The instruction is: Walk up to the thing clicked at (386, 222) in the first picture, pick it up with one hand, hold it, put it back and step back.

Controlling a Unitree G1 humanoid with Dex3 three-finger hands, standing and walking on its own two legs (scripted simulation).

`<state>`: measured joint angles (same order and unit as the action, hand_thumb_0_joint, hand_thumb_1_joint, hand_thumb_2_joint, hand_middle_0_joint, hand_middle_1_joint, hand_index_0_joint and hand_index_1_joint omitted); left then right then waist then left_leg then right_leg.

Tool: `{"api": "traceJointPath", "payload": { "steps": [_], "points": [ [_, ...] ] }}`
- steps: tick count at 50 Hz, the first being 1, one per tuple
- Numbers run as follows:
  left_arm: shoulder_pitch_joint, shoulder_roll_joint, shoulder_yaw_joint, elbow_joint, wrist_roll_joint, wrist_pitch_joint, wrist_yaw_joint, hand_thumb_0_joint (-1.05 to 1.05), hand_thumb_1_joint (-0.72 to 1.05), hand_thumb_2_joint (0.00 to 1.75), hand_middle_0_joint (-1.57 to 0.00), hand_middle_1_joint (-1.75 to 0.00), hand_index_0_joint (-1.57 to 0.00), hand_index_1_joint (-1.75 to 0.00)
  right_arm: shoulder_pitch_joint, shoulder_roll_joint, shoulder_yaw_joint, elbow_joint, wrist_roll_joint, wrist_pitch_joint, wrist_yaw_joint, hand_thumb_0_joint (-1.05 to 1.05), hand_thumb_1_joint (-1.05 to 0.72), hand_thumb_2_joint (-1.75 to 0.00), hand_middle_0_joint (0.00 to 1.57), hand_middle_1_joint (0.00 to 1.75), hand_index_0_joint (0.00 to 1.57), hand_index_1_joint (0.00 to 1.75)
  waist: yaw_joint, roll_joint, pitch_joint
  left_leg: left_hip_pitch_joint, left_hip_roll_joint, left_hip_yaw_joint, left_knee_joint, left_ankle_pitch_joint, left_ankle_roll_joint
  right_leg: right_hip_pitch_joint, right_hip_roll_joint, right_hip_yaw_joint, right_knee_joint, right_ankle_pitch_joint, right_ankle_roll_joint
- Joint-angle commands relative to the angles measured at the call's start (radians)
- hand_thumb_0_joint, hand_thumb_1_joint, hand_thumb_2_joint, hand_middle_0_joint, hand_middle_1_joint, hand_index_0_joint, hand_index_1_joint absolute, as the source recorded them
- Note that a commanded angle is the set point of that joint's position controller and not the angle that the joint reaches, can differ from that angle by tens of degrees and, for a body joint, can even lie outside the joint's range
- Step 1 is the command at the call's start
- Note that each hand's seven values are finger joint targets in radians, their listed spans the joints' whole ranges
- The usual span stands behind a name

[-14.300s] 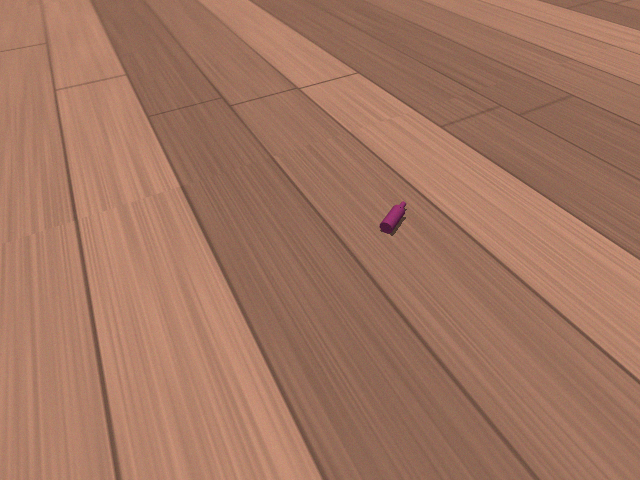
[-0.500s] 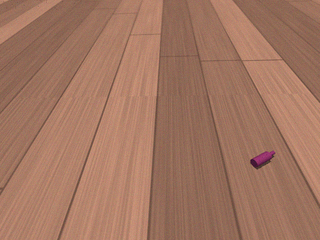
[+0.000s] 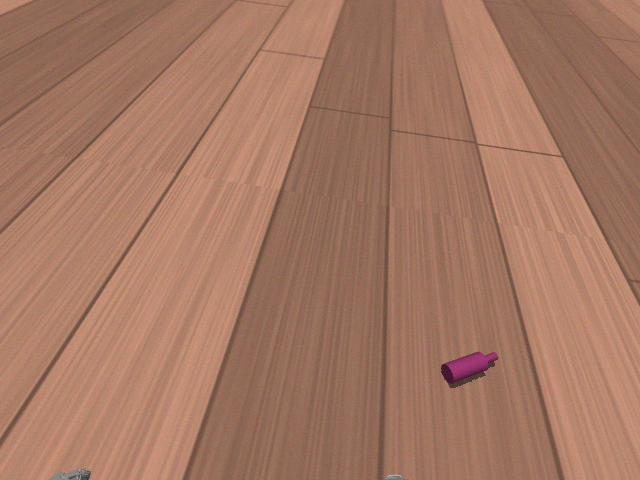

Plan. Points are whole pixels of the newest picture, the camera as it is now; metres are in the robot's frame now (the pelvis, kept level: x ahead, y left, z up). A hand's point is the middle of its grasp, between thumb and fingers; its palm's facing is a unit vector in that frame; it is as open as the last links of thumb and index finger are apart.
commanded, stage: walk up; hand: left
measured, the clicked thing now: (471, 364) +0.62 -0.55 -0.70
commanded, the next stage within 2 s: none
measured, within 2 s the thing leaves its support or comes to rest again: neither
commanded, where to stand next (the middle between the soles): +0.35 -0.90 m, yaw +19 degrees
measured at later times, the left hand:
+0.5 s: hand out of the picture +0.11 +0.05 -0.14, palm faces +0.10 -0.93 -0.34, open 7.4 cm
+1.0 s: hand (449, 471) +0.19 -0.18 -0.14, palm faces +0.19 -0.91 -0.36, open 7.4 cm
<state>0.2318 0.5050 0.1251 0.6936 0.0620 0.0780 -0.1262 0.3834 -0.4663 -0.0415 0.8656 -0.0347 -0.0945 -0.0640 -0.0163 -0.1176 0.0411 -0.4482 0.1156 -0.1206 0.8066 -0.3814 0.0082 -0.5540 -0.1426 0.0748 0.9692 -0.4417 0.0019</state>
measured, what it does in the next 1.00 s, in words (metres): steps to the right, turning left: right foot, then left foot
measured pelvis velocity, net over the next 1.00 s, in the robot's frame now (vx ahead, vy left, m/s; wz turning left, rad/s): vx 0.21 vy -0.46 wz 0.27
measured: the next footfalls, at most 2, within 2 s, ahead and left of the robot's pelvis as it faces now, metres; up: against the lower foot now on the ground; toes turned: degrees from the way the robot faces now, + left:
right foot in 0.04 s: +0.11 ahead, -0.21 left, +0.00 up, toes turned -2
left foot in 0.40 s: +0.19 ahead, -0.08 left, +0.00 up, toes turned +14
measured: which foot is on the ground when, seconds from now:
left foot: down 0.00-0.04, up 0.06-0.38, down 0.40-0.72, up 0.74-0.96, down 0.98-1.00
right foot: up 0.00-0.02, down 0.04-0.40, up 0.42-0.70, down 0.72-0.98, up 1.00-1.00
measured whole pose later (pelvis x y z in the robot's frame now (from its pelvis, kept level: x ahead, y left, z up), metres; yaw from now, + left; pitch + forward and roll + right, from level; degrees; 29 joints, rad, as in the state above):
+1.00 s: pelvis +0.21 -0.46 +0.01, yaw +16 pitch +0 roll +0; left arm 0.27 0.44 0.07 0.74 0.06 0.10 -0.07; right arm 0.37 -0.45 -0.04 0.92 -0.01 -0.11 -0.10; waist 0.04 -0.06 0.09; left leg -0.44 -0.02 0.09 0.75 -0.32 0.06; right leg -0.40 0.02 -0.07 0.87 -0.44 -0.06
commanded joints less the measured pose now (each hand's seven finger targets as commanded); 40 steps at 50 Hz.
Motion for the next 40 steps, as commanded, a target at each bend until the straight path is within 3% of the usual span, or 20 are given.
{"api": "traceJointPath", "payload": {
  "steps": [1,2,3,4,6,8,12,17,18,19,20,21,23,26,32,35,36,37,38,40],
  "points": [
    [0.259,0.159,0.090,0.006,-0.006,-0.016,0.019,0.00,0.90,0.90,-0.20,-0.30,-0.20,-0.30,-0.186,-0.340,-0.101,-0.073,-0.013,0.001,-0.036,0.00,-0.90,-0.90,0.20,0.30,0.20,0.30,0.205,0.221,-0.079,-0.320,-0.002,-0.015,-0.109,-0.262,0.130,0.436,0.110,-0.171,-0.274,0.061,-0.001],
    [0.412,0.230,0.116,0.044,0.014,-0.026,0.033,0.00,0.90,0.90,-0.20,-0.30,-0.20,-0.30,-0.183,-0.218,-0.065,-0.076,-0.008,0.011,-0.047,0.00,-0.90,-0.90,0.20,0.30,0.20,0.30,0.305,-0.099,-0.062,-0.486,-0.154,0.125,0.322,-0.253,0.069,0.527,0.019,0.030,-0.505,-0.146,-0.003],
    [0.233,0.343,0.117,-0.021,0.014,-0.043,0.048,0.00,0.90,0.90,-0.20,-0.30,-0.20,-0.30,-0.129,-0.159,-0.052,-0.093,0.012,0.009,-0.063,0.00,-0.90,-0.90,0.20,0.30,0.20,0.30,0.193,-0.300,-0.012,-0.621,-0.211,0.126,0.510,-0.289,0.034,0.435,-0.226,0.551,-0.780,-0.290,-0.102],
    [0.039,0.370,0.119,-0.073,-0.012,-0.053,0.058,0.00,0.90,0.90,-0.20,-0.30,-0.20,-0.30,-0.135,-0.216,-0.072,-0.069,0.008,0.012,-0.080,0.00,-0.90,-0.90,0.20,0.30,0.20,0.30,0.094,-0.179,0.038,-0.540,-0.081,0.042,0.551,-0.187,0.042,0.317,-0.306,0.677,-0.855,-0.463,-0.184],
    [-0.006,0.264,0.097,-0.055,-0.017,-0.055,0.065,0.00,0.90,0.90,-0.20,-0.30,-0.20,-0.30,-0.080,-0.267,-0.077,0.029,0.032,0.007,-0.056,0.00,-0.90,-0.90,0.20,0.30,0.20,0.30,0.052,0.002,0.081,-0.415,-0.058,0.054,0.462,-0.061,0.048,0.255,-0.172,0.353,-0.708,-0.337,-0.143],
    [-0.023,0.206,0.080,-0.036,-0.009,-0.058,0.067,0.00,0.90,0.90,-0.20,-0.30,-0.20,-0.30,0.015,-0.252,-0.073,0.073,0.036,0.003,-0.046,0.00,-0.90,-0.90,0.20,0.30,0.20,0.30,0.029,-0.053,0.085,-0.289,-0.051,0.108,0.334,-0.051,0.048,0.245,-0.107,0.159,-0.633,-0.150,-0.182],
    [0.014,0.142,0.053,-0.042,0.000,-0.057,0.062,0.00,0.90,0.90,-0.20,-0.30,-0.20,-0.30,0.032,-0.212,-0.059,0.065,0.031,0.000,-0.035,0.00,-0.90,-0.90,0.20,0.30,0.20,0.30,0.065,-0.075,0.050,-0.204,-0.085,0.178,0.123,-0.031,0.052,0.361,-0.111,0.085,-0.617,0.113,-0.246],
    [-0.034,0.106,0.025,-0.105,0.004,-0.038,0.062,0.00,0.90,0.90,-0.20,-0.30,-0.20,-0.30,0.175,-0.189,-0.048,0.062,0.044,-0.006,-0.045,0.00,-0.90,-0.90,0.20,0.30,0.20,0.30,-0.001,0.016,-0.057,0.162,-0.108,0.223,-0.213,0.226,0.081,0.307,-0.060,-0.067,-0.382,0.557,-0.152],
    [-0.019,0.088,0.014,-0.118,-0.003,-0.045,0.063,0.00,0.90,0.90,-0.20,-0.30,-0.20,-0.30,0.246,-0.219,-0.065,0.068,0.035,-0.007,-0.052,0.00,-0.90,-0.90,0.20,0.30,0.20,0.30,-0.042,0.098,-0.104,0.356,-0.076,0.166,-0.287,0.291,0.104,0.193,-0.013,-0.125,-0.214,0.579,-0.095],
    [0.019,0.059,0.005,-0.132,-0.005,-0.049,0.069,0.00,0.90,0.90,-0.20,-0.30,-0.20,-0.30,0.287,-0.288,-0.093,0.053,0.020,-0.005,-0.064,0.00,-0.90,-0.90,0.20,0.30,0.20,0.30,-0.070,0.225,-0.150,0.546,0.081,-0.124,-0.330,0.232,0.182,-0.031,0.055,-0.130,-0.005,0.416,-0.018],
    [0.055,0.050,0.008,-0.140,0.003,-0.040,0.071,0.00,0.90,0.90,-0.20,-0.30,-0.20,-0.30,0.259,-0.357,-0.116,0.001,0.011,0.001,-0.082,0.00,-0.90,-0.90,0.20,0.30,0.20,0.30,-0.052,0.296,-0.166,0.615,0.368,-0.537,-0.396,0.245,0.308,-0.250,0.145,-0.077,0.241,-0.134,0.061],
    [0.068,0.168,0.033,-0.129,0.009,-0.018,0.073,0.00,0.90,0.90,-0.20,-0.30,-0.20,-0.30,0.192,-0.395,-0.117,-0.033,0.052,0.004,-0.090,0.00,-0.90,-0.90,0.20,0.30,0.20,0.30,-0.047,0.132,-0.195,0.511,0.483,-0.679,-0.416,0.203,0.401,-0.238,0.112,0.072,0.397,-0.188,0.071],
    [0.016,0.193,0.045,-0.102,0.001,-0.008,0.076,0.00,0.90,0.90,-0.20,-0.30,-0.20,-0.30,0.058,-0.311,-0.093,-0.044,0.054,0.004,-0.090,0.00,-0.90,-0.90,0.20,0.30,0.20,0.30,-0.007,0.016,-0.081,0.274,0.348,-0.383,-0.386,0.214,0.330,-0.168,0.068,0.136,0.438,-0.079,0.050],
    [0.071,0.180,0.060,-0.068,-0.001,-0.009,0.053,0.00,0.90,0.90,-0.20,-0.30,-0.20,-0.30,-0.011,-0.314,-0.083,-0.050,0.031,-0.010,-0.073,0.00,-0.90,-0.90,0.20,0.30,0.20,0.30,0.034,0.152,-0.026,0.042,0.214,-0.156,-0.339,0.095,0.272,-0.050,0.038,0.071,0.353,0.003,0.019],
    [0.048,0.154,0.057,-0.063,-0.011,0.004,0.021,0.00,0.90,0.90,-0.20,-0.30,-0.20,-0.30,-0.065,-0.422,-0.115,-0.041,-0.006,-0.014,-0.050,0.00,-0.90,-0.90,0.20,0.30,0.20,0.30,0.031,0.344,-0.009,-0.101,0.152,-0.112,-0.346,-0.252,0.218,0.067,0.039,-0.065,0.021,-0.028,0.004],
    [0.270,0.170,0.087,0.038,-0.004,0.001,0.035,0.00,0.90,0.90,-0.20,-0.30,-0.20,-0.30,-0.146,-0.343,-0.090,-0.032,-0.013,0.012,-0.053,0.00,-0.90,-0.90,0.20,0.30,0.20,0.30,0.183,0.141,-0.079,-0.301,0.030,0.084,-0.031,-0.244,0.119,0.415,0.136,-0.167,-0.265,0.054,-0.004],
    [0.343,0.223,0.096,0.049,0.018,-0.011,0.046,0.00,0.90,0.90,-0.20,-0.30,-0.20,-0.30,-0.128,-0.232,-0.055,-0.034,-0.007,0.022,-0.056,0.00,-0.90,-0.90,0.20,0.30,0.20,0.30,0.240,-0.152,-0.044,-0.443,-0.082,0.227,0.322,-0.269,0.073,0.418,0.050,0.000,-0.476,-0.124,-0.038],
    [0.165,0.328,0.093,-0.019,0.010,-0.024,0.060,0.00,0.90,0.90,-0.20,-0.30,-0.20,-0.30,-0.150,-0.198,-0.053,-0.067,0.012,0.022,-0.071,0.00,-0.90,-0.90,0.20,0.30,0.20,0.30,0.159,-0.293,0.020,-0.520,-0.181,0.156,0.464,-0.305,0.041,0.265,-0.158,0.535,-0.748,-0.151,-0.165],
    [-0.001,0.350,0.095,-0.068,-0.009,-0.032,0.069,0.00,0.90,0.90,-0.20,-0.30,-0.20,-0.30,-0.149,-0.227,-0.066,-0.044,0.015,0.019,-0.085,0.00,-0.90,-0.90,0.20,0.30,0.20,0.30,0.068,-0.175,0.059,-0.457,-0.086,0.063,0.486,-0.220,0.039,0.210,-0.236,0.657,-0.799,-0.203,-0.240],
    [-0.011,0.264,0.073,-0.040,-0.008,-0.030,0.080,0.00,0.90,0.90,-0.20,-0.30,-0.20,-0.30,-0.069,-0.262,-0.065,0.055,0.040,0.013,-0.073,0.00,-0.90,-0.90,0.20,0.30,0.20,0.30,0.046,-0.049,0.050,-0.363,-0.053,0.093,0.425,-0.134,0.039,0.234,-0.121,0.342,-0.607,-0.028,-0.231]
  ]
}}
